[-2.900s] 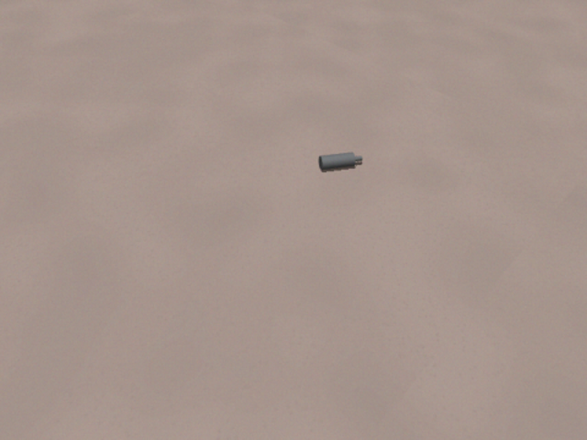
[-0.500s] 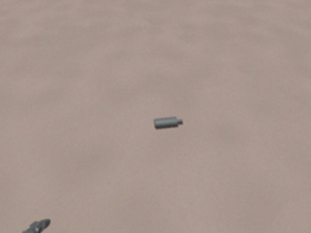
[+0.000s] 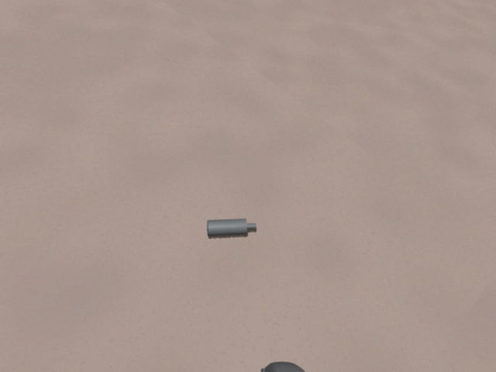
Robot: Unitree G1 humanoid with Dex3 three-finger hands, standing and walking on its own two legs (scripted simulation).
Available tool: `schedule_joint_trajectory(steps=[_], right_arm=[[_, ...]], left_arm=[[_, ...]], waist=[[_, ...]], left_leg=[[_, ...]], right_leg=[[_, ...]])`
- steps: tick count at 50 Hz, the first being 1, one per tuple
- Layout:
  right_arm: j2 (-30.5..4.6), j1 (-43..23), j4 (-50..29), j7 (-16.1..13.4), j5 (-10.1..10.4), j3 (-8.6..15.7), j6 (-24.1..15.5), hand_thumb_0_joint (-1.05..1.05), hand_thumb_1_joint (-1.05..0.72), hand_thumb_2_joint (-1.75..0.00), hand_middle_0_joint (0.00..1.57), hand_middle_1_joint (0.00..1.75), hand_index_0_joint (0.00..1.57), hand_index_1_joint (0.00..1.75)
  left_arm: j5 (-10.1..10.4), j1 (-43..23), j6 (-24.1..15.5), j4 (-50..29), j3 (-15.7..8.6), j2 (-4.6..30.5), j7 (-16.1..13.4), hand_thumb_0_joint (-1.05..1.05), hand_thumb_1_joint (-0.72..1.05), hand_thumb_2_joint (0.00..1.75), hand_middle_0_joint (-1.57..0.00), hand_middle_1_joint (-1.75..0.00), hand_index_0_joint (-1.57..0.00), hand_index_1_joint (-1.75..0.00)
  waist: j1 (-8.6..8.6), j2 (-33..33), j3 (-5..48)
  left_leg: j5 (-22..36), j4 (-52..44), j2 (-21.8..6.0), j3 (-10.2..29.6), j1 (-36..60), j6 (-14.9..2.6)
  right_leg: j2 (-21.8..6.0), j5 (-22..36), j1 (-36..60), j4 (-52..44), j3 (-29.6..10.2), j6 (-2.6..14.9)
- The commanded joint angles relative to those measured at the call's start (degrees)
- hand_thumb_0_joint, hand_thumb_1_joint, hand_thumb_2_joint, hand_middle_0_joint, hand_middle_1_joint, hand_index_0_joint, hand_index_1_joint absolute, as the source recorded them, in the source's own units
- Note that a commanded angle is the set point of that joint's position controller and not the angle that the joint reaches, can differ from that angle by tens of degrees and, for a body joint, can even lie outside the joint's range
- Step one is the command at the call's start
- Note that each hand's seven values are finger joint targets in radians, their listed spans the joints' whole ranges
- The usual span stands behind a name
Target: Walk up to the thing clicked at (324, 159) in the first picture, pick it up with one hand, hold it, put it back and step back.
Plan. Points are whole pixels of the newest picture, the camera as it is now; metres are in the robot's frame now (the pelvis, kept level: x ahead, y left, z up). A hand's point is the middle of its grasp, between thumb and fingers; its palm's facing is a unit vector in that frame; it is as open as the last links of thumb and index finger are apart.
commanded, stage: walk up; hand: left
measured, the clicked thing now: (232, 227) +0.85 -0.03 -0.73
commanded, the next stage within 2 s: none
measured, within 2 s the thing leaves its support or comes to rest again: neither
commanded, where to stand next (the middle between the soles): +0.48 -0.27 m, yaw +4 degrees
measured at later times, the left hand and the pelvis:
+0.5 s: hand (172, 343) +0.20 +0.12 -0.12, palm faces +0.00 -0.93 -0.37, open 7.4 cm; pelvis +0.15 -0.16 +0.00, yaw +0 degrees
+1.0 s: hand (218, 265) +0.37 +0.04 -0.15, palm faces -0.04 -0.95 -0.31, open 7.4 cm; pelvis +0.30 -0.24 +0.00, yaw +1 degrees
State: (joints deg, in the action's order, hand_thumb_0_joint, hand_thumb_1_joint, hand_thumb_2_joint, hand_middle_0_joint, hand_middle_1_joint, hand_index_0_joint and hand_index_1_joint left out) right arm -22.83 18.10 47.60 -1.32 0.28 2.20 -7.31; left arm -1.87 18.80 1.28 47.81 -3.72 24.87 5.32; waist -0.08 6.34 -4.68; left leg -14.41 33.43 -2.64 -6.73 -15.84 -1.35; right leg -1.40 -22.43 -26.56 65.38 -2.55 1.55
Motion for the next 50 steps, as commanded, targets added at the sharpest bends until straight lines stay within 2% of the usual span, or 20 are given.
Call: schedule_joint_trajectory(steps=[1, 4, 8, 12, 13, 14, 15, 16, 20, 28, 31, 33, 34, 35, 36, 37, 38, 42, 45, 50], right_arm=[[-17.9, 2.1, -2.2, -0.7, -0.2, 5.2, -1.2, 0.00, -0.90, -0.90, 0.20, 0.30, 0.20, 0.30], [-20.1, 1.7, -2.5, -0.4, -0.7, 5.9, -1.4, 0.00, -0.90, -0.90, 0.20, 0.30, 0.20, 0.30], [-21.2, 0.8, -2.1, -0.1, -0.7, 6.0, -0.9, 0.00, -0.90, -0.90, 0.20, 0.30, 0.20, 0.30], [-18.3, -1.3, -2.1, -0.7, -1.2, 5.3, 0.7, 0.00, -0.90, -0.90, 0.20, 0.30, 0.20, 0.30], [-13.6, 2.8, -1.6, -0.6, -1.2, 3.7, 1.1, 0.00, -0.90, -0.90, 0.20, 0.30, 0.20, 0.30], [-10.0, 3.8, -2.6, -0.6, -0.6, 2.0, 1.3, 0.00, -0.90, -0.90, 0.20, 0.30, 0.20, 0.30], [-14.8, 1.6, -2.8, -1.2, -0.3, 3.4, 1.7, 0.00, -0.90, -0.90, 0.20, 0.30, 0.20, 0.30], [-16.6, 0.3, -1.9, -1.4, -0.6, 3.9, 1.7, 0.00, -0.90, -0.90, 0.20, 0.30, 0.20, 0.30], [-15.7, 6.5, 3.5, 0.1, 0.4, 4.0, 2.2, 0.00, -0.90, -0.90, 0.20, 0.30, 0.20, 0.30], [-13.4, -1.2, 0.8, 1.1, -0.9, 3.3, 1.5, 0.00, -0.90, -0.90, 0.20, 0.30, 0.20, 0.30], [-12.3, 0.0, 0.6, 0.9, -0.6, 3.4, 1.0, 0.00, -0.90, -0.90, 0.20, 0.30, 0.20, 0.30], [-11.5, 5.8, 2.2, 0.4, -0.6, 3.7, 0.5, 0.00, -0.90, -0.90, 0.20, 0.30, 0.20, 0.30], [-13.6, 10.1, 3.5, -0.3, -0.7, 4.7, 0.2, 0.00, -0.90, -0.90, 0.20, 0.30, 0.20, 0.30], [-17.5, 15.2, 3.8, -1.1, -1.5, 5.9, 0.0, 0.00, -0.90, -0.90, 0.20, 0.30, 0.20, 0.30], [-21.5, 14.3, 1.9, -1.8, -1.9, 6.8, 0.1, 0.00, -0.90, -0.90, 0.20, 0.30, 0.20, 0.30], [-22.0, 10.6, 0.1, -2.1, -0.6, 7.0, 0.4, 0.00, -0.90, -0.90, 0.20, 0.30, 0.20, 0.30], [-22.0, 8.4, 0.1, -2.0, 0.3, 7.1, 0.5, 0.00, -0.90, -0.90, 0.20, 0.30, 0.20, 0.30], [-17.3, 4.5, -0.6, -1.5, -0.1, 5.1, 0.0, 0.00, -0.90, -0.90, 0.20, 0.30, 0.20, 0.30], [-18.4, 2.5, -1.3, -0.9, -0.7, 5.3, -0.2, 0.00, -0.90, -0.90, 0.20, 0.30, 0.20, 0.30], [-21.1, -0.4, -2.1, 0.3, -1.3, 6.0, -0.1, 0.00, -0.90, -0.90, 0.20, 0.30, 0.20, 0.30]], left_arm=[[0.9, 1.7, -0.9, -4.6, -4.2, 9.6, 0.2, 0.00, 0.90, 0.90, -0.20, -0.30, -0.20, -0.30], [0.8, -3.4, -0.5, -5.8, -4.3, 8.9, 1.3, 0.00, 0.90, 0.90, -0.20, -0.30, -0.20, -0.30], [0.8, -7.2, -1.0, -5.4, -4.9, 9.3, 1.9, 0.00, 0.90, 0.90, -0.20, -0.30, -0.20, -0.30], [0.2, 2.3, -1.8, -1.1, -6.7, 12.7, 1.1, 0.00, 0.90, 0.90, -0.20, -0.30, -0.20, -0.30], [-0.4, 6.3, -2.6, 0.2, -8.1, 16.3, 0.3, 0.00, 0.90, 0.90, -0.20, -0.30, -0.20, -0.30], [-0.6, 6.7, -3.3, -1.3, -8.5, 19.9, -0.6, 0.00, 0.90, 0.90, -0.20, -0.30, -0.20, -0.30], [0.5, 3.9, -3.1, -2.3, -8.3, 21.1, -0.9, 0.00, 0.90, 0.90, -0.20, -0.30, -0.20, -0.30], [1.0, 1.6, -3.0, -3.4, -8.1, 21.2, -1.2, 0.00, 0.90, 0.90, -0.20, -0.30, -0.20, -0.30], [0.9, -5.5, -3.6, -4.9, -5.7, 14.5, -2.0, 0.00, 0.90, 0.90, -0.20, -0.30, -0.20, -0.30], [0.3, 1.0, -4.2, -6.7, -4.8, 12.7, -1.8, 0.00, 0.90, 0.90, -0.20, -0.30, -0.20, -0.30], [0.1, -0.3, -3.6, -7.8, -4.5, 12.8, -1.8, 0.00, 0.90, 0.90, -0.20, -0.30, -0.20, -0.30], [0.4, -3.3, -3.2, -8.7, -4.0, 12.6, -1.7, 0.00, 0.90, 0.90, -0.20, -0.30, -0.20, -0.30], [0.4, -3.1, -3.2, -9.4, -3.1, 10.8, -1.6, 0.00, 0.90, 0.90, -0.20, -0.30, -0.20, -0.30], [0.6, -1.5, -3.4, -10.0, -2.3, 7.6, -1.7, 0.00, 0.90, 0.90, -0.20, -0.30, -0.20, -0.30], [0.5, 1.6, -3.0, -9.7, -1.9, 5.3, -1.5, 0.00, 0.90, 0.90, -0.20, -0.30, -0.20, -0.30], [0.0, 2.5, -1.7, -8.0, -3.7, 12.0, -2.0, 0.00, 0.90, 0.90, -0.20, -0.30, -0.20, -0.30], [-0.2, 1.7, -1.3, -7.5, -4.0, 14.1, -2.2, 0.00, 0.90, 0.90, -0.20, -0.30, -0.20, -0.30], [0.2, 1.8, -1.0, -5.1, -4.4, 11.7, -1.4, 0.00, 0.90, 0.90, -0.20, -0.30, -0.20, -0.30], [0.5, 1.1, -0.7, -4.8, -4.0, 9.9, -0.4, 0.00, 0.90, 0.90, -0.20, -0.30, -0.20, -0.30], [1.0, -4.2, -0.9, -4.5, -4.4, 9.8, 0.9, 0.00, 0.90, 0.90, -0.20, -0.30, -0.20, -0.30]], waist=[[-0.94, -14.0, -0.5], [0.10, -16.9, -1.3], [0.17, -16.8, 1.5], [-5.66, -7.0, 6.8], [-7.44, 8.1, 8.6], [-7.50, 17.6, 5.8], [-6.75, 14.2, 4.7], [-6.12, 11.3, 2.4], [-0.72, 7.3, 1.2], [-4.70, -0.2, 0.9], [-3.23, -1.7, 2.3], [0.97, -3.7, 4.0], [3.51, -7.2, 6.7], [5.98, -15.3, 10.4], [3.95, -21.5, 9.8], [3.15, -10.9, 8.1], [2.51, -10.5, 4.3], [0.07, -9.9, 0.3], [-0.35, -14.7, -0.8], [0.41, -19.1, -1.3]], left_leg=[[10.4, -16.2, -13.4, 10.0, 1.8, -9.75], [6.6, -16.6, -13.9, 8.4, 0.3, -10.83], [1.8, -13.9, -12.9, 6.6, -2.6, -8.29], [-5.8, 4.6, -11.1, 4.4, -9.1, -5.78], [-6.9, 22.2, -4.9, -0.3, -14.2, -3.90], [-17.3, 33.8, 2.3, 1.6, -26.2, -1.47], [-16.9, 38.7, 0.7, 4.2, -28.9, -1.18], [-15.5, 39.4, -2.1, 6.8, -27.5, -1.30], [-3.8, 30.7, -4.1, 7.2, -17.9, -1.00], [-3.8, 10.6, -2.9, 4.5, -17.0, 0.67], [-1.1, 4.5, -0.7, 2.7, -9.5, 0.01], [6.1, -2.6, 1.1, 0.5, 3.3, -0.94], [5.6, -4.3, 1.7, 2.0, 14.3, -2.33], [-2.4, -9.2, -6.7, 15.2, 23.5, -5.94], [-7.3, -14.4, -21.1, 40.2, 27.9, -10.97], [-15.0, -16.8, -25.8, 46.0, 21.6, -15.38], [-14.9, -17.6, -26.7, 44.5, 17.2, -17.16], [3.1, -15.5, -15.2, 19.4, 5.7, -10.54], [4.7, -15.2, -12.9, 12.0, 0.9, -10.96], [-13.6, -16.9, -11.1, 9.7, -6.5, -9.41]], right_leg=[[-4.9, 5.3, -5.5, -5.1, -1.7, -1.81], [-7.0, 7.9, -5.0, -13.7, 0.3, -2.33], [-5.7, 11.3, 4.7, -24.6, 3.6, -0.86], [-2.8, 6.9, 21.0, -29.3, 5.2, 0.20], [-5.0, -5.3, 26.5, -37.7, -1.2, 1.34], [-15.4, -12.5, 27.0, -47.9, -21.6, 4.44], [-20.4, -12.3, 25.7, -52.8, -30.0, 9.94], [-21.4, -12.0, 19.6, -53.1, -30.7, 11.63], [-10.7, -3.9, 11.4, -49.5, -9.4, 7.52], [-14.3, 6.7, 17.5, -49.5, -7.8, 10.95], [-13.2, 13.0, 16.1, -45.1, -4.8, 9.80], [-10.6, 15.6, 10.1, -37.6, 0.1, 8.08], [-7.6, 21.9, 4.3, -28.6, 2.9, 6.01], [-2.8, 18.6, -3.6, -14.1, 6.2, 3.13], [3.1, -7.2, -17.1, -4.5, 5.2, 0.21], [-0.3, -8.7, -16.3, -0.4, -1.3, -0.22], [-2.8, -7.2, -16.6, 3.0, -3.4, 0.00], [-4.0, 1.1, -9.0, -1.7, -3.7, -1.13], [-5.0, 4.3, -5.0, -8.9, -0.5, -2.28], [-5.6, 9.1, 3.5, -21.5, 3.2, -1.53]])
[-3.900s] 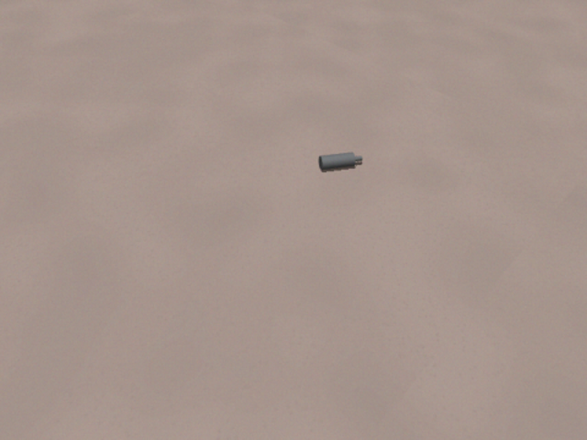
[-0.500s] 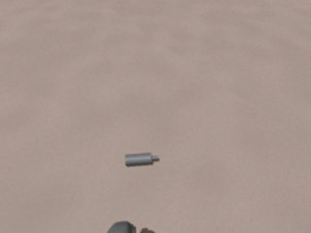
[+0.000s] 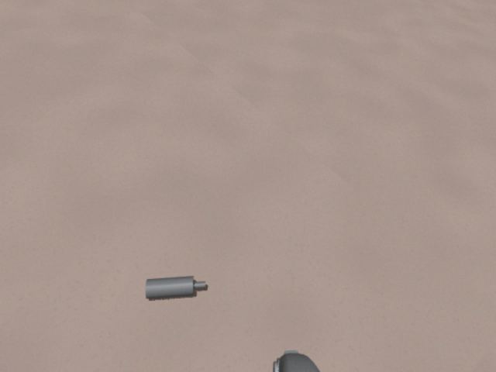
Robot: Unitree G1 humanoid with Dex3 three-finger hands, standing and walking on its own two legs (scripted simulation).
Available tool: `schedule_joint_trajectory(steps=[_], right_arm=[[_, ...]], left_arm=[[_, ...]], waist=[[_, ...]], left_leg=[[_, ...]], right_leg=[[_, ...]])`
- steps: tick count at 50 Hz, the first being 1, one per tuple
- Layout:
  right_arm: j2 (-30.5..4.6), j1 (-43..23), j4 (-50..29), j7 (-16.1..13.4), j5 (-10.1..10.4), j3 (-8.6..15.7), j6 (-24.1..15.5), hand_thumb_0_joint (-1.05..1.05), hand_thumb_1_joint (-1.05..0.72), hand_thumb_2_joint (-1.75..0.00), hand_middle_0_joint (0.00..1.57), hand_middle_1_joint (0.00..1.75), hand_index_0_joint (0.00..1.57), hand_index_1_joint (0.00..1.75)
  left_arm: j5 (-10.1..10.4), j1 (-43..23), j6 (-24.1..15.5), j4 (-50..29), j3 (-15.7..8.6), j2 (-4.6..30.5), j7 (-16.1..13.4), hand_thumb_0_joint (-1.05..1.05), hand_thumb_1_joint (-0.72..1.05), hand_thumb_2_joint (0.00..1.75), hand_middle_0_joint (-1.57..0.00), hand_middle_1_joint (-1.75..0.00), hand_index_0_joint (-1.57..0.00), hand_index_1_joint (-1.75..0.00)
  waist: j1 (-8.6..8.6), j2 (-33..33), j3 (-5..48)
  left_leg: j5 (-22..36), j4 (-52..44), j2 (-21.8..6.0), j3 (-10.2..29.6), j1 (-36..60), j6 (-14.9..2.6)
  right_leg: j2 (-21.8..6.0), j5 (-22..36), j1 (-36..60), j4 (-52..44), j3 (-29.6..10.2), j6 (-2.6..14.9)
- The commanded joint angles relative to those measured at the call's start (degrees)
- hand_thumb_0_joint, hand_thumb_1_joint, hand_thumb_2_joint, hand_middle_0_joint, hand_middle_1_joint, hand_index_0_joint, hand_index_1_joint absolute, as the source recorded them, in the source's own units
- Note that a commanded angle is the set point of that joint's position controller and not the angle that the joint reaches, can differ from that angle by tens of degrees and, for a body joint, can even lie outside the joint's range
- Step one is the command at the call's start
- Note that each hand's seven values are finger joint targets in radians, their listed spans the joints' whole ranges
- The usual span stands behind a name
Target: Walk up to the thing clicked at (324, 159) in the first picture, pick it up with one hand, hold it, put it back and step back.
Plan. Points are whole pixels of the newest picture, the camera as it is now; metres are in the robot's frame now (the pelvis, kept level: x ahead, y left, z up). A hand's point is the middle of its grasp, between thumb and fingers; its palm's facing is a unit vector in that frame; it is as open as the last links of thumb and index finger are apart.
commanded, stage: walk up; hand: left
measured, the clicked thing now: (176, 286) +0.56 +0.20 -0.73
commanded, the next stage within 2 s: none
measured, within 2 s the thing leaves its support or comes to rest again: neither
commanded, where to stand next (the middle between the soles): +0.19 -0.04 m, yaw +4 degrees
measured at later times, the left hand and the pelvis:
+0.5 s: hand out of the picture +0.12 +0.18 -0.14, palm faces +0.03 -0.90 -0.42, open 7.4 cm; pelvis +0.09 -0.10 -0.01, yaw +4 degrees
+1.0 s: hand out of the picture +0.09 +0.22 -0.15, palm faces +0.05 -0.91 -0.42, open 7.4 cm; pelvis +0.07 -0.06 -0.01, yaw +6 degrees
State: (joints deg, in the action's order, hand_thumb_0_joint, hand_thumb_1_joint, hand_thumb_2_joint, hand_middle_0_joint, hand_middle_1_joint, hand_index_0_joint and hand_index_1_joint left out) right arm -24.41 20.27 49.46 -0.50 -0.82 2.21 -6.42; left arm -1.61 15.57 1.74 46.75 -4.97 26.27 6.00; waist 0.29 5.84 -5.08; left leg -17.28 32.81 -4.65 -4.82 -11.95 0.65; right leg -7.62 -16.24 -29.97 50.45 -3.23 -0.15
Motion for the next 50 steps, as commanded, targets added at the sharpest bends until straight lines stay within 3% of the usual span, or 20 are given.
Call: schedule_joint_trajectory(steps=[1, 5, 6, 7, 8, 12, 20, 25, 29, 31, 32, 33, 36, 40, 42, 43, 44, 46, 48, 50], right_arm=[[-19.7, -3.8, -3.9, -0.3, -0.3, 6.1, -0.8, 0.00, -0.90, -0.90, 0.20, 0.30, 0.20, 0.30], [-11.9, -0.9, -3.4, -0.2, -0.7, 3.6, 1.4, 0.00, -0.90, -0.90, 0.20, 0.30, 0.20, 0.30], [-6.2, 0.1, -4.3, -0.4, 0.0, 1.7, 1.5, 0.00, -0.90, -0.90, 0.20, 0.30, 0.20, 0.30], [-6.5, 0.2, -4.8, -0.9, 0.7, 1.3, 1.8, 0.00, -0.90, -0.90, 0.20, 0.30, 0.20, 0.30], [-11.8, -1.4, -4.3, -1.6, 0.3, 2.9, 2.0, 0.00, -0.90, -0.90, 0.20, 0.30, 0.20, 0.30], [-11.7, 2.1, 0.4, -0.7, 1.7, 3.2, 2.7, 0.00, -0.90, -0.90, 0.20, 0.30, 0.20, 0.30], [-8.9, -6.5, -1.8, 0.2, 0.1, 3.0, 5.9, 0.00, -0.90, -0.90, 0.20, 0.30, 0.20, 0.30], [-9.2, -9.1, -2.9, 1.0, -0.2, 4.1, 6.6, 0.00, -0.90, -0.90, 0.20, 0.30, 0.20, 0.30], [-9.7, -6.3, -1.2, 1.2, -0.4, 4.7, 6.2, 0.00, -0.90, -0.90, 0.20, 0.30, 0.20, 0.30], [-15.4, -8.6, -2.0, 0.8, -0.8, 5.8, 5.5, 0.00, -0.90, -0.90, 0.20, 0.30, 0.20, 0.30], [-16.3, -8.4, -1.2, 0.9, 0.3, 5.7, 5.6, 0.00, -0.90, -0.90, 0.20, 0.30, 0.20, 0.30], [-15.1, -9.7, -0.7, 0.9, 0.2, 5.5, 5.9, 0.00, -0.90, -0.90, 0.20, 0.30, 0.20, 0.30], [-12.1, -14.3, -2.0, 0.5, -0.3, 3.7, 6.0, 0.00, -0.90, -0.90, 0.20, 0.30, 0.20, 0.30], [-11.2, -17.8, -1.3, 0.9, 0.3, 2.7, 6.7, 0.00, -0.90, -0.90, 0.20, 0.30, 0.20, 0.30], [-7.8, -18.3, -1.3, 1.3, 0.7, 1.4, 6.7, 0.00, -0.90, -0.90, 0.20, 0.30, 0.20, 0.30], [-8.3, -18.1, -0.3, 1.2, 0.5, 1.7, 6.9, 0.00, -0.90, -0.90, 0.20, 0.30, 0.20, 0.30], [-9.7, -16.3, 1.6, 1.0, -0.1, 2.5, 6.9, 0.00, -0.90, -0.90, 0.20, 0.30, 0.20, 0.30], [-10.8, -12.9, 4.3, 1.5, 0.0, 3.2, 6.5, 0.00, -0.90, -0.90, 0.20, 0.30, 0.20, 0.30], [-11.3, -15.6, 4.3, 2.0, 0.0, 3.2, 5.9, 0.00, -0.90, -0.90, 0.20, 0.30, 0.20, 0.30], [-11.3, -18.9, 3.4, 2.1, -0.2, 2.5, 5.8, 0.00, -0.90, -0.90, 0.20, 0.30, 0.20, 0.30]], left_arm=[[0.7, -0.4, -1.6, -2.9, -3.2, 8.4, 0.2, 0.00, 0.90, 0.90, -0.20, -0.30, -0.20, -0.30], [0.3, 9.8, -3.9, 2.6, -4.6, 11.1, -2.2, 0.00, 0.90, 0.90, -0.20, -0.30, -0.20, -0.30], [-0.6, 11.3, -4.5, 2.6, -5.3, 15.8, -3.3, 0.00, 0.90, 0.90, -0.20, -0.30, -0.20, -0.30], [-0.3, 7.8, -4.9, -0.1, -4.8, 17.2, -3.9, 0.00, 0.90, 0.90, -0.20, -0.30, -0.20, -0.30], [0.4, 5.5, -4.5, -0.5, -4.9, 19.3, -4.0, 0.00, 0.90, 0.90, -0.20, -0.30, -0.20, -0.30], [1.7, 0.6, -5.2, -0.4, -2.4, 13.1, -5.5, 0.00, 0.90, 0.90, -0.20, -0.30, -0.20, -0.30], [1.6, 2.2, -6.7, -0.2, -1.3, 13.0, -8.1, 0.00, 0.90, 0.90, -0.20, -0.30, -0.20, -0.30], [1.5, -1.1, -5.9, -1.3, -1.2, 14.3, -8.9, 0.00, 0.90, 0.90, -0.20, -0.30, -0.20, -0.30], [1.5, -3.4, -5.2, -0.8, -0.2, 13.2, -8.9, 0.00, 0.90, 0.90, -0.20, -0.30, -0.20, -0.30], [2.1, -0.9, -4.7, -1.2, 1.3, 7.6, -8.5, 0.00, 0.90, 0.90, -0.20, -0.30, -0.20, -0.30], [1.8, -3.7, -4.2, 0.2, 0.7, 9.4, -9.1, 0.00, 0.90, 0.90, -0.20, -0.30, -0.20, -0.30], [1.5, -4.4, -4.2, 1.3, 0.7, 10.0, -9.2, 0.00, 0.90, 0.90, -0.20, -0.30, -0.20, -0.30], [1.8, -2.3, -4.3, 3.7, 0.7, 9.0, -8.4, 0.00, 0.90, 0.90, -0.20, -0.30, -0.20, -0.30], [1.2, 0.2, -5.2, 7.3, 1.0, 7.7, -8.5, 0.00, 0.90, 0.90, -0.20, -0.30, -0.20, -0.30], [-0.3, -0.9, -6.2, 6.9, 0.1, 11.4, -8.8, 0.00, 0.90, 0.90, -0.20, -0.30, -0.20, -0.30], [-0.3, -3.7, -6.1, 7.0, -0.4, 14.9, -8.6, 0.00, 0.90, 0.90, -0.20, -0.30, -0.20, -0.30], [-0.4, -9.1, -5.8, 5.8, -0.2, 15.6, -8.1, 0.00, 0.90, 0.90, -0.20, -0.30, -0.20, -0.30], [0.1, -12.8, -5.6, 5.2, 1.3, 11.3, -7.7, 0.00, 0.90, 0.90, -0.20, -0.30, -0.20, -0.30], [0.8, -10.5, -5.7, 6.5, 2.2, 8.4, -7.4, 0.00, 0.90, 0.90, -0.20, -0.30, -0.20, -0.30], [1.1, -6.0, -5.7, 8.6, 2.1, 8.4, -7.0, 0.00, 0.90, 0.90, -0.20, -0.30, -0.20, -0.30]], waist=[[-0.69, -19.0, -0.1], [-5.52, -1.4, 6.5], [-6.34, 13.8, 6.1], [-5.02, 14.3, 3.9], [-5.08, 11.9, 3.2], [-0.94, 5.9, 2.5], [-2.75, 2.0, 5.9], [-1.57, 2.6, 7.6], [1.30, 0.1, 9.6], [-0.24, -16.9, 11.8], [1.88, -17.9, 12.2], [1.42, -16.8, 9.9], [-0.30, -15.0, 8.3], [-2.54, -13.1, 8.0], [-2.94, -4.8, 7.0], [-1.68, 0.9, 4.8], [0.33, 2.5, 2.4], [3.33, -2.3, 1.0], [1.36, -7.7, 1.0], [-1.71, -6.3, 2.5]], left_leg=[[-12.2, -15.3, -9.1, 7.8, -10.9, -11.26], [-5.4, 13.0, -3.0, 1.5, -15.4, -7.88], [-7.3, 28.2, 2.6, -1.4, -22.6, -4.45], [-13.9, 33.1, 6.1, 3.6, -29.3, -2.66], [-15.9, 35.5, 2.7, 6.2, -27.7, -2.52], [-6.4, 32.1, 0.7, 8.3, -21.6, -2.50], [-2.6, 19.8, 2.4, 8.7, -17.4, -2.01], [-3.0, 15.2, 2.3, 5.3, -12.2, -2.57], [7.0, 1.1, 3.7, 5.3, -0.6, -5.03], [19.4, -4.7, -10.5, 27.8, 7.6, -12.05], [17.9, -6.0, -14.7, 30.5, 4.3, -17.84], [13.2, -7.7, -14.5, 30.7, -0.6, -18.54], [17.3, -4.6, -7.6, 19.1, -3.1, -13.01], [7.9, -1.5, -5.1, 15.6, -7.8, -9.27], [2.5, 3.4, -1.9, 13.1, -15.7, -4.75], [-6.9, 6.2, 2.8, 8.4, -13.8, -3.20], [-10.9, 9.8, 1.7, 7.3, -8.0, -2.73], [-7.5, 2.1, 1.0, 9.6, 0.9, -3.49], [-10.5, -10.4, -3.8, 18.6, -1.3, -6.36], [-19.9, -14.0, -5.8, 19.9, -7.3, -7.17]], right_leg=[[1.3, 2.0, 9.1, -7.7, 5.1, 0.53], [5.7, -2.6, 26.9, -18.0, 7.1, 0.86], [-5.1, -7.0, 27.4, -27.6, -10.8, 4.23], [-13.6, -2.6, 26.0, -34.3, -25.8, 9.93], [-17.8, -0.3, 22.3, -34.1, -29.8, 15.64], [-8.6, 14.0, 17.7, -27.5, -9.4, 11.93], [-12.7, 48.2, 22.2, -20.3, -4.2, 11.51], [-13.5, 40.9, 18.6, -17.5, -3.5, 12.31], [-8.5, 23.4, 12.3, -9.6, 0.8, 7.33], [3.3, -4.4, 0.1, 2.7, 7.3, 1.05], [4.3, -21.5, 2.0, 4.8, 5.3, 1.12], [3.2, -21.2, 4.7, 4.6, 3.4, 1.06], [3.8, -14.0, 7.2, -0.5, 3.9, 1.29], [6.8, -0.8, 18.5, -19.2, 6.6, 0.96], [-1.4, -3.4, 23.0, -26.1, -8.3, 4.25], [-8.5, -12.8, 15.8, -30.4, -16.9, 8.93], [-11.5, -18.5, 7.9, -31.1, -18.7, 10.87], [-5.4, -22.0, 0.6, -29.2, -8.8, 6.79], [3.3, -11.1, 4.4, -22.3, 0.4, 2.19], [5.1, -9.2, 12.1, -21.7, 2.1, 1.83]])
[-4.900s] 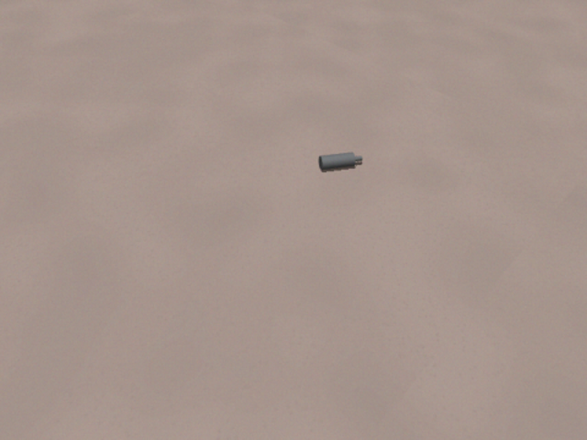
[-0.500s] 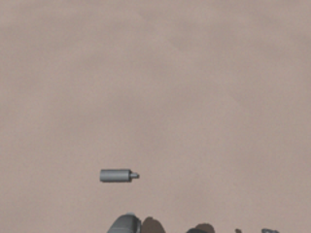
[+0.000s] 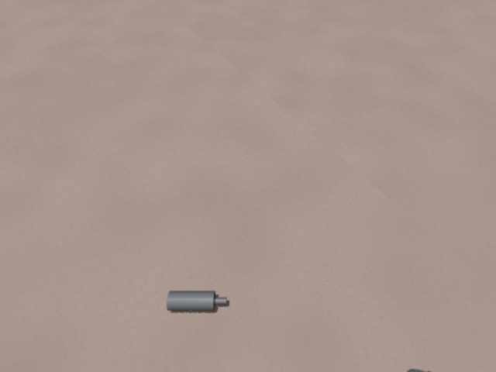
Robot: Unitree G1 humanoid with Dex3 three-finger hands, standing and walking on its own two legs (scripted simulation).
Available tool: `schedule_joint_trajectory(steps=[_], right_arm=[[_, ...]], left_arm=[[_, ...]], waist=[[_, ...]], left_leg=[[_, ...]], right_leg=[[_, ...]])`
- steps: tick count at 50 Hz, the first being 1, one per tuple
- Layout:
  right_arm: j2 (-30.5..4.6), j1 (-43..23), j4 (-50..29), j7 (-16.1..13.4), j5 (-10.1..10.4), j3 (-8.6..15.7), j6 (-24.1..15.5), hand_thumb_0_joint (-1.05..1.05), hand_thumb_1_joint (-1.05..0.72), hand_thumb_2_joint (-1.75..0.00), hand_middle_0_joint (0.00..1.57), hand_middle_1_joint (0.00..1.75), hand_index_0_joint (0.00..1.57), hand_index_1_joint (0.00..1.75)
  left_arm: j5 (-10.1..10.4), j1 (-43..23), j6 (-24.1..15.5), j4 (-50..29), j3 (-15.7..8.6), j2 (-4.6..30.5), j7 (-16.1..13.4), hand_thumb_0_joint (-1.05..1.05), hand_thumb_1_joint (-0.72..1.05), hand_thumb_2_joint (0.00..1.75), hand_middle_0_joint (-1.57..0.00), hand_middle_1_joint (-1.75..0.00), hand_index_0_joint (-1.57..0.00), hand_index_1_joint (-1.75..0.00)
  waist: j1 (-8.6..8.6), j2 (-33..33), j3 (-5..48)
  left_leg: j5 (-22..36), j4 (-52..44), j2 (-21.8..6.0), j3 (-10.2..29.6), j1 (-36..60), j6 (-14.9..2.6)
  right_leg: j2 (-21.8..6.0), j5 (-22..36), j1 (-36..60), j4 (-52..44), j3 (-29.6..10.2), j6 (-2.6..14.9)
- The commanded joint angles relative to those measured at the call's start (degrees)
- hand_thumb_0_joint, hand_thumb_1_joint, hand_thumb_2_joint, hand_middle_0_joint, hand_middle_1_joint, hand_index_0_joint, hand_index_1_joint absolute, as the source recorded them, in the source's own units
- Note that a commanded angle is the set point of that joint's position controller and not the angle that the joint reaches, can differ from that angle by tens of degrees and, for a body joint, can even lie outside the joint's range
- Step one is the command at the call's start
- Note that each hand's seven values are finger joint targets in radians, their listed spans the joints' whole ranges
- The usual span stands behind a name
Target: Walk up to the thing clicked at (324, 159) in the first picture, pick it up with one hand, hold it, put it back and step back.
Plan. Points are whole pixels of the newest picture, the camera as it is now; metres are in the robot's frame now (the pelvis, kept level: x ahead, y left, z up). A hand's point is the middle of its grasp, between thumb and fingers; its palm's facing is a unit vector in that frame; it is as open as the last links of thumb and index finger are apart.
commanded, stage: walk up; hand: left
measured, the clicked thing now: (197, 300) +0.52 +0.20 -0.72
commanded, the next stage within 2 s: none
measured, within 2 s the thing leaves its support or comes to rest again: neither
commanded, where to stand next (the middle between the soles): +0.12 +0.01 m, yaw -2 degrees
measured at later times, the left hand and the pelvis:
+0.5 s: hand out of the picture +0.12 +0.26 -0.13, palm faces -0.07 -0.93 -0.37, open 7.4 cm; pelvis +0.03 +0.00 +0.02, yaw -2 degrees
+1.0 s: hand out of the picture +0.14 +0.25 -0.13, palm faces -0.12 -0.92 -0.38, open 7.4 cm; pelvis +0.04 +0.00 +0.02, yaw -3 degrees
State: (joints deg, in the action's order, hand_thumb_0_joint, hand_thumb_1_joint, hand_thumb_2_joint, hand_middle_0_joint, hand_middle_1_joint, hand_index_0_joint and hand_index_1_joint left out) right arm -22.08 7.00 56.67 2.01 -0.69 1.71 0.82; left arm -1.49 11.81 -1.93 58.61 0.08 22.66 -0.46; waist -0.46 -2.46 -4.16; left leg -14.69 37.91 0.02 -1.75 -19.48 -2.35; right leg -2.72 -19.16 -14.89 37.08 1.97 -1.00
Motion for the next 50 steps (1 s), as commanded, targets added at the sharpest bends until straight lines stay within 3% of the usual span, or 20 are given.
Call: schedule_joint_trajectory(steps=[1, 4, 7, 9, 11, 13, 15, 18, 32, 38, 41, 50], right_arm=[[-13.4, -5.5, -3.4, -0.4, -0.5, 2.7, -1.3, 0.00, -0.90, -0.90, 0.20, 0.30, 0.20, 0.30], [-12.8, -5.8, -2.0, -0.3, -0.5, 2.4, -1.2, 0.00, -0.90, -0.90, 0.20, 0.30, 0.20, 0.30], [-12.1, -5.9, -1.3, -0.4, -0.5, 2.2, -1.6, 0.00, -0.90, -0.90, 0.20, 0.30, 0.20, 0.30], [-11.8, -5.2, -0.7, -0.5, -0.2, 2.2, -1.5, 0.00, -0.90, -0.90, 0.20, 0.30, 0.20, 0.30], [-11.6, -5.0, 0.1, -0.5, -0.1, 2.1, -1.6, 0.00, -0.90, -0.90, 0.20, 0.30, 0.20, 0.30], [-11.8, -5.0, 0.6, -0.7, 0.0, 2.2, -1.8, 0.00, -0.90, -0.90, 0.20, 0.30, 0.20, 0.30], [-11.5, -5.0, 1.1, -0.8, 0.2, 2.3, -1.9, 0.00, -0.90, -0.90, 0.20, 0.30, 0.20, 0.30], [-11.2, -4.6, 1.8, -1.0, 0.4, 2.5, -1.8, 0.00, -0.90, -0.90, 0.20, 0.30, 0.20, 0.30], [-11.4, -8.4, 2.9, -1.1, 0.3, 2.8, -1.3, 0.00, -0.90, -0.90, 0.20, 0.30, 0.20, 0.30], [-11.3, -7.9, 3.0, -1.1, 0.1, 3.1, -1.2, 0.00, -0.90, -0.90, 0.20, 0.30, 0.20, 0.30], [-11.1, -7.5, 3.3, -1.0, 0.1, 3.0, -1.1, 0.00, -0.90, -0.90, 0.20, 0.30, 0.20, 0.30], [-11.1, -6.7, 3.5, -1.1, 0.0, 3.1, -1.2, 0.00, -0.90, -0.90, 0.20, 0.30, 0.20, 0.30]], left_arm=[[0.9, -2.4, -1.8, -2.9, -3.1, 12.3, -0.3, 0.00, 0.90, 0.90, -0.20, -0.30, -0.20, -0.30], [0.9, -2.3, -1.7, -2.0, -3.0, 12.1, -0.3, 0.00, 0.90, 0.90, -0.20, -0.30, -0.20, -0.30], [1.1, -1.5, -2.0, -0.8, -2.7, 11.9, -0.7, 0.00, 0.90, 0.90, -0.20, -0.30, -0.20, -0.30], [1.1, -2.7, -2.2, -0.5, -2.7, 12.6, -0.8, 0.00, 0.90, 0.90, -0.20, -0.30, -0.20, -0.30], [1.0, -4.0, -2.2, -0.5, -2.4, 12.5, -0.8, 0.00, 0.90, 0.90, -0.20, -0.30, -0.20, -0.30], [1.1, -4.3, -2.1, -0.1, -2.2, 12.4, -1.0, 0.00, 0.90, 0.90, -0.20, -0.30, -0.20, -0.30], [1.3, -3.6, -2.3, 0.6, -2.1, 12.4, -1.1, 0.00, 0.90, 0.90, -0.20, -0.30, -0.20, -0.30], [1.4, -5.0, -2.1, 1.0, -2.1, 12.4, -1.3, 0.00, 0.90, 0.90, -0.20, -0.30, -0.20, -0.30], [0.9, -8.2, -1.3, 2.2, -1.7, 11.7, -1.4, 0.00, 0.90, 0.90, -0.20, -0.30, -0.20, -0.30], [0.7, -8.6, -1.3, 2.1, -1.8, 11.7, -1.4, 0.00, 0.90, 0.90, -0.20, -0.30, -0.20, -0.30], [0.7, -9.7, -1.1, 1.8, -1.9, 11.7, -1.3, 0.00, 0.90, 0.90, -0.20, -0.30, -0.20, -0.30], [0.6, -9.0, -0.7, 1.9, -2.1, 11.4, -1.2, 0.00, 0.90, 0.90, -0.20, -0.30, -0.20, -0.30]], waist=[[-0.87, 2.7, 1.0], [-0.87, -0.6, 1.1], [-0.85, -0.5, 5.2], [-0.21, 0.0, 5.2], [0.34, 0.1, 5.0], [0.45, 0.4, 5.5], [0.23, 0.9, 7.2], [0.72, 1.4, 8.0], [0.73, 1.4, 6.4], [0.91, 3.4, 7.6], [1.15, 2.8, 6.3], [0.97, 2.5, 6.0]], left_leg=[[-25.6, -19.8, -9.1, 15.4, -2.8, -3.31], [-21.1, -20.6, -7.7, 13.3, -1.2, -1.05], [-11.6, -18.6, -7.9, 11.9, 3.4, -1.14], [-9.8, -18.0, -6.8, 10.5, 4.4, -0.64], [-6.8, -18.4, -7.0, 10.1, 5.9, -0.42], [-0.7, -18.1, -7.4, 9.6, 7.8, -0.54], [8.9, -16.0, -7.3, 8.1, 10.9, -0.69], [15.2, -15.4, -7.1, 6.5, 13.2, -0.48], [11.1, -19.0, -7.6, 4.9, 14.8, -0.12], [13.3, -18.0, -7.1, 3.6, 16.4, 0.06], [9.4, -19.3, -6.7, 3.8, 14.9, 0.37], [7.9, -20.0, -7.3, 4.1, 15.0, -0.19]], right_leg=[[0.1, -8.6, -0.7, -10.1, -4.0, 2.80], [-0.9, -6.1, 1.0, -11.3, -5.4, 3.55], [-1.4, 2.3, 3.8, -13.3, -5.5, 3.32], [-2.6, 1.8, 3.2, -15.4, -7.7, 3.49], [-2.9, 4.3, 3.2, -15.4, -7.4, 3.27], [-2.8, 9.6, 3.6, -15.2, -6.5, 2.92], [-3.6, 14.2, 4.5, -15.2, -6.8, 2.82], [-4.3, 18.0, 5.4, -15.4, -6.9, 2.62], [-3.8, 17.5, 5.2, -16.9, -6.7, 1.83], [-4.3, 19.7, 6.4, -17.7, -7.4, 2.02], [-4.2, 17.0, 5.8, -17.7, -7.7, 2.01], [-3.2, 14.8, 5.8, -17.2, -7.0, 2.07]])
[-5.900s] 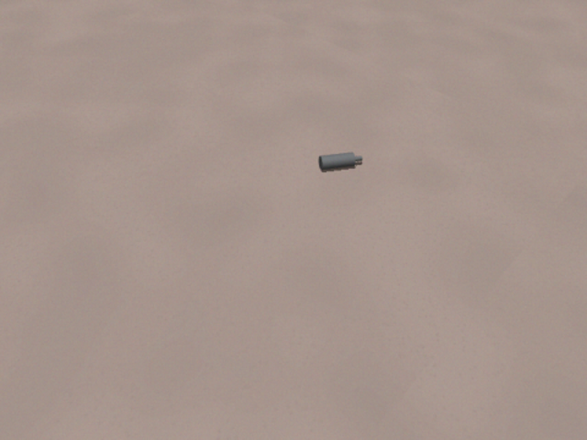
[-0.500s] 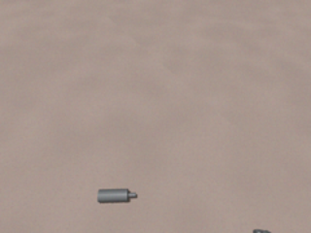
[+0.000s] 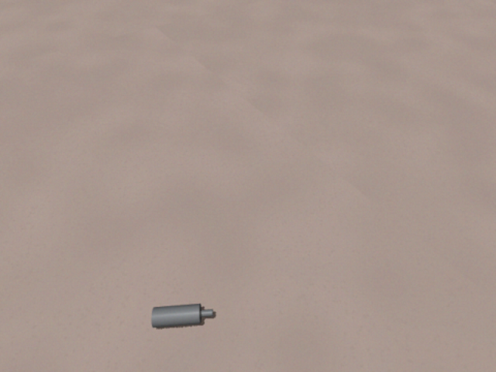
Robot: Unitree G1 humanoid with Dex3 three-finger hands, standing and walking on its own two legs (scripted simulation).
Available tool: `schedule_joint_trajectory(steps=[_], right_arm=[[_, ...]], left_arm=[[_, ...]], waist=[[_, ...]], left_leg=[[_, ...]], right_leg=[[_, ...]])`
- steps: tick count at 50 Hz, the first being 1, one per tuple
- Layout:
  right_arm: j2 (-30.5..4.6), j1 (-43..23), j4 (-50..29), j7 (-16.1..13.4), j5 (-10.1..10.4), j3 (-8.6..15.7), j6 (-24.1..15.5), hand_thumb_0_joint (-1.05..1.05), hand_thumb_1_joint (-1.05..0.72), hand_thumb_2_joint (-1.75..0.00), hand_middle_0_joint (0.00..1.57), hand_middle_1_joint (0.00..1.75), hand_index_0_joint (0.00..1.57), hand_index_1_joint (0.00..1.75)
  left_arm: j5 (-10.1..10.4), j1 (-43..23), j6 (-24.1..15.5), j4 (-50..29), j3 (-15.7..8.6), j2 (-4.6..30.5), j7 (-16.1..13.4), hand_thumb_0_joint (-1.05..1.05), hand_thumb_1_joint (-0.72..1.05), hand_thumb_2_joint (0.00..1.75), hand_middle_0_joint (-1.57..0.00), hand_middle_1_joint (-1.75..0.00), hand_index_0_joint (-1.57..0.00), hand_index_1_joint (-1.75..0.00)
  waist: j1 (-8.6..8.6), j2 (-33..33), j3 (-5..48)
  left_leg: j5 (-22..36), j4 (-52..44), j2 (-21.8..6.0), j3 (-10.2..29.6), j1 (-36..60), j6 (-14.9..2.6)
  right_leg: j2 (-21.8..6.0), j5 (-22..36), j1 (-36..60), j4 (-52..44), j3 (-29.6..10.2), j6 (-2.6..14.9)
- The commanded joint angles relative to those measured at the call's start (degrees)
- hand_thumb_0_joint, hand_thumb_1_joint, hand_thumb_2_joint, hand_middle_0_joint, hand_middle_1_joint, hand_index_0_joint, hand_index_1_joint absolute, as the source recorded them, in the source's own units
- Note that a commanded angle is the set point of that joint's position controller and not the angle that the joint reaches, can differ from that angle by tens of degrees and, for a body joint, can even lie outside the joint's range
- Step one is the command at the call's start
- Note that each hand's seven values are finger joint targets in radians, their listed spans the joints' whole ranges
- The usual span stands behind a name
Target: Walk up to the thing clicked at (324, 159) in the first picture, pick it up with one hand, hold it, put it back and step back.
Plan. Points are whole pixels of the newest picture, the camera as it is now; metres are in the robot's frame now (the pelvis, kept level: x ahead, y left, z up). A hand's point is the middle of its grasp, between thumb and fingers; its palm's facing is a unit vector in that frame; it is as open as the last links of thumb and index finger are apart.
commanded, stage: walk up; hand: left
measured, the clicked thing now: (183, 314) +0.47 +0.23 -0.74
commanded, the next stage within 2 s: none
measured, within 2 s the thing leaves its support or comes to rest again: neither
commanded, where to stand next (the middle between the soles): +0.08 +0.02 m, yaw +1 degrees
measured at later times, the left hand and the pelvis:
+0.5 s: hand out of the picture +0.07 +0.28 -0.15, palm faces -0.05 -0.91 -0.42, open 7.4 cm; pelvis +0.01 +0.01 -0.01, yaw -1 degrees
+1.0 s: hand out of the picture +0.12 +0.35 -0.20, palm faces -0.14 -0.94 -0.32, open 7.4 cm; pelvis +0.02 +0.07 -0.03, yaw -5 degrees
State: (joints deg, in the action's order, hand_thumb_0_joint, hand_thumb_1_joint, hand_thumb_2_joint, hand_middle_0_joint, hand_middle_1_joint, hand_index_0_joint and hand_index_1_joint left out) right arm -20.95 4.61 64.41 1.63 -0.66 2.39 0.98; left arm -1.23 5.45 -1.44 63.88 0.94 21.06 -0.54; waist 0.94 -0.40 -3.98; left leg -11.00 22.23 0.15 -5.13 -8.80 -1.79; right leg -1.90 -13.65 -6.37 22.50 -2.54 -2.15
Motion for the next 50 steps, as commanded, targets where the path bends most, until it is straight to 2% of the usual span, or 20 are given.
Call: schedule_joint_trajectory(steps=[1, 19, 20, 22, 23, 24, 26, 29, 30, 31, 32, 33, 34, 35, 36, 37, 40, 43, 45, 50], right_arm=[[-12.4, -4.0, -4.2, -0.7, -0.1, 2.4, -1.3, 0.00, -0.90, -0.90, 0.20, 0.30, 0.20, 0.30], [-12.3, -3.6, -4.8, -0.7, -0.2, 2.7, -1.0, 0.00, -0.90, -0.90, 0.20, 0.30, 0.20, 0.30], [-17.4, -3.6, -9.1, 0.9, -2.7, 5.2, 0.7, 0.00, -0.90, -0.90, 0.20, 0.30, 0.20, 0.30], [-13.4, -7.0, -12.6, 2.3, -3.7, 5.0, 2.0, 0.00, -0.90, -0.90, 0.20, 0.30, 0.20, 0.30], [-12.9, -6.5, -13.9, 2.7, -4.2, 5.1, 2.3, 0.00, -0.90, -0.90, 0.20, 0.30, 0.20, 0.30], [-13.4, -4.2, -14.0, 3.1, -4.1, 5.5, 2.3, 0.00, -0.90, -0.90, 0.20, 0.30, 0.20, 0.30], [-13.9, 0.5, -14.1, 3.9, -3.1, 5.8, 2.1, 0.00, -0.90, -0.90, 0.20, 0.30, 0.20, 0.30], [-13.1, 0.0, -15.5, 4.2, -2.0, 6.0, 1.0, 0.00, -0.90, -0.90, 0.20, 0.30, 0.20, 0.30], [-11.7, 0.8, -14.7, 3.5, -1.0, 5.6, 0.2, 0.00, -0.90, -0.90, 0.20, 0.30, 0.20, 0.30], [-10.2, 3.7, -12.3, 2.4, 0.2, 5.0, -1.2, 0.00, -0.90, -0.90, 0.20, 0.30, 0.20, 0.30], [-11.2, 9.7, -9.4, 0.6, 0.6, 5.5, -2.5, 0.00, -0.90, -0.90, 0.20, 0.30, 0.20, 0.30], [-16.4, 18.7, -7.0, -1.9, 0.3, 7.4, -2.9, 0.00, -0.90, -0.90, 0.20, 0.30, 0.20, 0.30], [-22.7, 24.1, -6.6, -4.2, -0.3, 8.8, -3.2, 0.00, -0.90, -0.90, 0.20, 0.30, 0.20, 0.30], [-25.7, 21.3, -9.0, -5.6, -0.3, 9.0, -3.4, 0.00, -0.90, -0.90, 0.20, 0.30, 0.20, 0.30], [-26.8, 14.4, -11.8, -6.1, 0.6, 8.9, -3.2, 0.00, -0.90, -0.90, 0.20, 0.30, 0.20, 0.30], [-26.7, 9.1, -13.8, -6.6, 0.8, 9.0, -3.2, 0.00, -0.90, -0.90, 0.20, 0.30, 0.20, 0.30], [-20.7, 7.6, -16.0, -7.6, 0.2, 7.8, -3.5, 0.00, -0.90, -0.90, 0.20, 0.30, 0.20, 0.30], [-20.3, 11.6, -16.3, -7.5, 0.1, 7.9, -3.8, 0.00, -0.90, -0.90, 0.20, 0.30, 0.20, 0.30], [-20.3, 12.8, -17.4, -7.7, 0.1, 7.7, -4.1, 0.00, -0.90, -0.90, 0.20, 0.30, 0.20, 0.30], [-22.6, 14.9, -19.4, -8.0, -0.2, 7.9, -4.8, 0.00, -0.90, -0.90, 0.20, 0.30, 0.20, 0.30]], left_arm=[[0.3, -2.7, -1.1, -3.6, -3.0, 13.0, -1.2, 0.00, 0.90, 0.90, -0.20, -0.30, -0.20, -0.30], [0.2, -1.6, -0.9, -3.5, -3.1, 12.8, -1.2, 0.00, 0.90, 0.90, -0.20, -0.30, -0.20, -0.30], [0.3, 8.9, -1.4, -2.1, -5.5, 18.5, -2.6, 0.00, 0.90, 0.90, -0.20, -0.30, -0.20, -0.30], [-1.0, 15.5, -2.2, -1.8, -7.7, 23.0, -3.7, 0.00, 0.90, 0.90, -0.20, -0.30, -0.20, -0.30], [-1.4, 14.2, -2.6, -3.6, -8.4, 24.0, -4.2, 0.00, 0.90, 0.90, -0.20, -0.30, -0.20, -0.30], [-1.3, 11.6, -3.0, -5.5, -8.5, 22.9, -4.5, 0.00, 0.90, 0.90, -0.20, -0.30, -0.20, -0.30], [-1.3, 5.6, -3.6, -8.7, -8.5, 21.0, -4.6, 0.00, 0.90, 0.90, -0.20, -0.30, -0.20, -0.30], [-1.5, 7.0, -3.7, -10.8, -8.1, 19.4, -2.8, 0.00, 0.90, 0.90, -0.20, -0.30, -0.20, -0.30], [-2.0, 3.8, -3.4, -11.9, -7.7, 18.2, -1.8, 0.00, 0.90, 0.90, -0.20, -0.30, -0.20, -0.30], [-1.8, 0.3, -2.2, -12.5, -6.8, 15.6, -1.0, 0.00, 0.90, 0.90, -0.20, -0.30, -0.20, -0.30], [-1.0, -0.9, 0.0, -13.2, -6.7, 14.8, -0.6, 0.00, 0.90, 0.90, -0.20, -0.30, -0.20, -0.30], [-1.5, -0.9, 2.0, -16.3, -6.9, 13.6, 0.4, 0.00, 0.90, 0.90, -0.20, -0.30, -0.20, -0.30], [-2.1, 0.4, 3.6, -20.4, -6.6, 10.3, 0.9, 0.00, 0.90, 0.90, -0.20, -0.30, -0.20, -0.30], [-1.2, 6.1, 5.5, -19.2, -6.7, 10.8, 0.3, 0.00, 0.90, 0.90, -0.20, -0.30, -0.20, -0.30], [-0.5, 9.0, 7.3, -17.2, -7.5, 14.2, 0.0, 0.00, 0.90, 0.90, -0.20, -0.30, -0.20, -0.30], [-0.4, 9.1, 8.1, -16.9, -7.8, 15.7, 0.1, 0.00, 0.90, 0.90, -0.20, -0.30, -0.20, -0.30], [-0.4, 12.3, 7.5, -16.6, -9.2, 17.5, 1.4, 0.00, 0.90, 0.90, -0.20, -0.30, -0.20, -0.30], [-1.2, 10.9, 7.7, -19.2, -9.8, 16.7, 2.8, 0.00, 0.90, 0.90, -0.20, -0.30, -0.20, -0.30], [-1.5, 9.4, 7.5, -20.9, -9.8, 16.5, 3.2, 0.00, 0.90, 0.90, -0.20, -0.30, -0.20, -0.30], [-1.8, 5.8, 7.3, -23.5, -10.3, 16.3, 3.9, 0.00, 0.90, 0.90, -0.20, -0.30, -0.20, -0.30]], waist=[[-0.38, 0.4, 5.9], [-0.21, -0.5, 4.5], [-2.58, -4.6, 4.0], [-6.00, 5.5, -0.5], [-5.98, 4.7, -2.6], [-4.50, 3.5, -2.9], [-0.60, 7.3, -0.7], [-1.68, 12.1, 2.7], [-0.50, 15.4, 2.3], [0.96, 16.2, 2.2], [3.22, 11.9, 2.2], [6.25, 3.9, 0.9], [6.59, -8.6, 0.3], [3.14, -6.8, 4.6], [1.49, -3.5, 5.2], [-0.08, -3.0, 4.2], [-2.90, -3.3, 4.7], [-1.75, -5.9, 5.5], [-1.50, -6.7, 5.4], [-0.30, -9.9, 4.3]], left_leg=[[3.4, -4.5, -7.4, 7.4, 4.0, -0.87], [1.1, -4.7, -7.6, 7.4, 3.6, -0.82], [-10.2, 2.6, -5.1, 5.3, -2.8, -2.24], [-17.8, 22.0, -1.3, 5.7, -21.3, 0.63], [-17.3, 28.1, -3.1, 10.8, -26.9, 0.98], [-15.3, 30.5, -5.0, 12.6, -28.2, 1.39], [-13.8, 32.5, -7.2, 14.3, -27.0, 1.85], [-17.2, 24.3, -5.2, 8.8, -20.4, 2.58], [-16.4, 18.8, -4.6, 7.3, -13.7, 2.07], [-8.3, 10.0, -2.7, 5.1, -6.2, 2.12], [6.4, 1.3, 0.4, 0.7, 3.2, 3.12], [16.9, 0.6, -0.9, 1.5, 7.9, 3.80], [31.4, 0.7, -12.3, 18.2, 11.0, 0.91], [35.1, 1.2, -23.5, 32.4, 7.4, -4.58], [23.1, -2.4, -29.2, 36.2, -2.2, -12.42], [19.9, -2.8, -30.0, 36.6, -5.6, -14.63], [17.6, 3.7, -19.3, 17.9, -4.8, -8.85], [11.6, 4.3, -18.2, 17.2, -5.2, -9.79], [13.6, 6.1, -18.3, 16.6, -2.5, -10.89], [12.7, 7.4, -20.8, 17.6, -3.1, -12.93]], right_leg=[[-4.0, 9.4, -2.5, -2.5, -2.6, 3.23], [-3.4, 9.0, -3.8, -2.1, -2.9, 3.46], [-5.2, -5.0, 0.2, -1.2, -5.0, 5.81], [-17.1, -19.2, 5.0, -11.1, -25.2, 12.62], [-21.5, -21.6, 3.9, -12.3, -30.3, 15.93], [-22.5, -18.5, 3.7, -11.6, -29.3, 16.96], [-20.0, -5.3, 4.9, -7.9, -22.1, 16.59], [-13.9, 5.4, 4.6, -3.1, -11.1, 14.88], [-11.9, 8.7, -0.9, -1.4, -7.4, 13.38], [-7.5, 13.6, -5.4, 3.8, -2.1, 11.04], [-3.1, 15.0, -11.1, 15.0, 3.1, 8.79], [1.3, 4.3, -17.6, 29.3, 3.9, 6.00], [7.0, -23.7, -29.4, 39.9, -1.9, 4.53], [6.5, -26.5, -28.3, 47.4, -10.6, 4.13], [4.3, -22.0, -23.0, 52.7, -12.4, 3.92], [3.3, -20.2, -22.8, 58.5, -12.3, 3.80], [1.8, -12.3, -24.4, 59.5, -12.9, 2.96], [3.9, -10.0, -25.9, 60.2, -12.6, 1.45], [4.0, -10.7, -29.6, 58.9, -12.6, 0.93], [0.8, -13.9, -30.2, 50.6, -9.5, 0.62]])
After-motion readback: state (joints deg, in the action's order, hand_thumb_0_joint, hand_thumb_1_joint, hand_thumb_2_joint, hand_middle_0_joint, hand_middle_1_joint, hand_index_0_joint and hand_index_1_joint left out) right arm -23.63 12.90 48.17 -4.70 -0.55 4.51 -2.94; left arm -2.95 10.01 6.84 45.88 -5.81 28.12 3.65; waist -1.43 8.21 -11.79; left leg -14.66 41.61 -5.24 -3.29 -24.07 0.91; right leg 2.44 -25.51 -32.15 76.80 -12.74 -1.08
